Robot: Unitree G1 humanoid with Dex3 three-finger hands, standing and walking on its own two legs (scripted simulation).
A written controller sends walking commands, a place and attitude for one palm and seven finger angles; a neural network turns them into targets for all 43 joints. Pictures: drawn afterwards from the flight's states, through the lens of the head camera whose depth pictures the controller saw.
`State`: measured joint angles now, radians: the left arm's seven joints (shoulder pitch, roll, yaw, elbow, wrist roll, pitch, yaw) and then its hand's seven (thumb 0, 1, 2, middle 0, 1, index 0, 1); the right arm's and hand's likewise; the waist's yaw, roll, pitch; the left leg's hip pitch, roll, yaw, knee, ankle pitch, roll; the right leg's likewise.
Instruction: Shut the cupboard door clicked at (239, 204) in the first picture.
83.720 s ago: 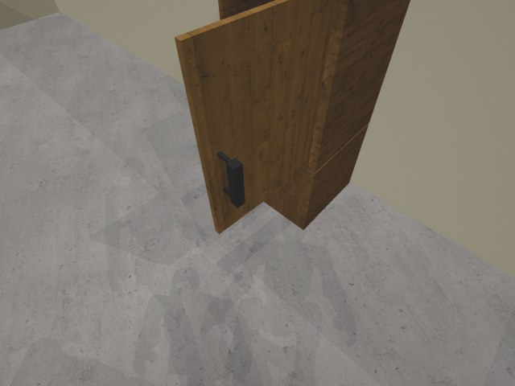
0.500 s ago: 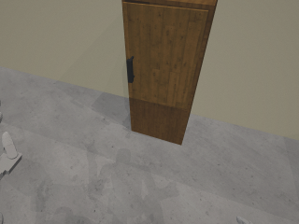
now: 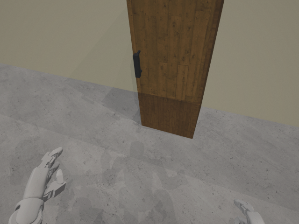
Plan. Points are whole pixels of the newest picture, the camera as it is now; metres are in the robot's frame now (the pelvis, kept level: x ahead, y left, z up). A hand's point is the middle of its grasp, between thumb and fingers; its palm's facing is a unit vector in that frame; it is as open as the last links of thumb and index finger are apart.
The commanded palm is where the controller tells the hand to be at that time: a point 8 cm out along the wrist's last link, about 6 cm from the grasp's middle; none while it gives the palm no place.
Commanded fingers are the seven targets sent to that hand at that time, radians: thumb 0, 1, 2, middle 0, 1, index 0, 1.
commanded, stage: let the arm hang, fingers relaxed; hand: left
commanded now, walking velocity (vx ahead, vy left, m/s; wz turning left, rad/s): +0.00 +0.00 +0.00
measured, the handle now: (138, 63) +0.98 +0.14 -0.09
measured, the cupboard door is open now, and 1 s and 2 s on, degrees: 3 3 3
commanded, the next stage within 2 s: look to check the result in 0.98 s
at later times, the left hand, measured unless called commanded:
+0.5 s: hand out of the picture -0.08 +0.22 -0.15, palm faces +0.02 -0.97 -0.25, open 7.3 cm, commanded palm none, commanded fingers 0.00 0.90 0.90 -0.20 -0.30 -0.20 -0.30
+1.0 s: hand out of the picture +0.03 +0.21 -0.16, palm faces +0.00 -0.97 -0.23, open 7.3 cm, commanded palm none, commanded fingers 0.00 0.90 0.90 -0.20 -0.30 -0.20 -0.30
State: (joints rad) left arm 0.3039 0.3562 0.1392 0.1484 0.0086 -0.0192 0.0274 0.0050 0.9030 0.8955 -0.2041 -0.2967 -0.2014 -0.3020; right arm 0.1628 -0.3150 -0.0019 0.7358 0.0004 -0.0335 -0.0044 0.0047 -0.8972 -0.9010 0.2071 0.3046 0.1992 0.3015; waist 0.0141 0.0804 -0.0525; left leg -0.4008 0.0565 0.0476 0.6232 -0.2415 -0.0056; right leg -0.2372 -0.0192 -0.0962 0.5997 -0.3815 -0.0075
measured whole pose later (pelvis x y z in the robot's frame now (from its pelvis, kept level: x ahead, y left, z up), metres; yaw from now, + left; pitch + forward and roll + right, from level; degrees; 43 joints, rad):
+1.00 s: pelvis +0.00 +0.02 +0.02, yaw -1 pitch -2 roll +0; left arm 0.24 0.20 0.02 1.11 0.02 0.00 0.01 0.00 0.91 0.89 -0.21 -0.30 -0.20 -0.30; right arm 0.22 -0.23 -0.02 1.11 -0.01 0.01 -0.02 0.00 -0.90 -0.90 0.20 0.30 0.20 0.30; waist -0.01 0.00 0.02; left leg -0.23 0.02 0.09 0.40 -0.13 0.02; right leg -0.09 -0.05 -0.07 0.39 -0.27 0.02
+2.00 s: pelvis +0.02 +0.02 +0.00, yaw +5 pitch -1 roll -1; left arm 0.20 0.23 0.04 1.02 0.03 0.02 0.03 0.00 0.91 0.89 -0.21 -0.30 -0.20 -0.30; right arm 0.19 -0.24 -0.03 1.05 -0.01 0.06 -0.01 0.00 -0.90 -0.90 0.20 0.30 0.20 0.30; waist -0.01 0.01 0.08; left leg -0.36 0.01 0.05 0.73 -0.37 0.00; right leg -0.09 -0.07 -0.17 0.52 -0.40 0.02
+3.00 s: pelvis +0.16 +0.11 +0.00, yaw +35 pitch -1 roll +0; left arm 0.32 0.19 0.05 0.99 0.03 0.03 0.02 0.01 0.92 0.89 -0.20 -0.30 -0.20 -0.30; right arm 0.10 -0.17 0.00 0.94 -0.02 0.00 -0.02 0.00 -0.90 -0.90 0.20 0.30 0.20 0.30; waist 0.06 -0.01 0.08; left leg -0.28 0.03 0.15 0.56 -0.25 0.04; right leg -0.46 -0.10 -0.05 0.92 -0.38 0.02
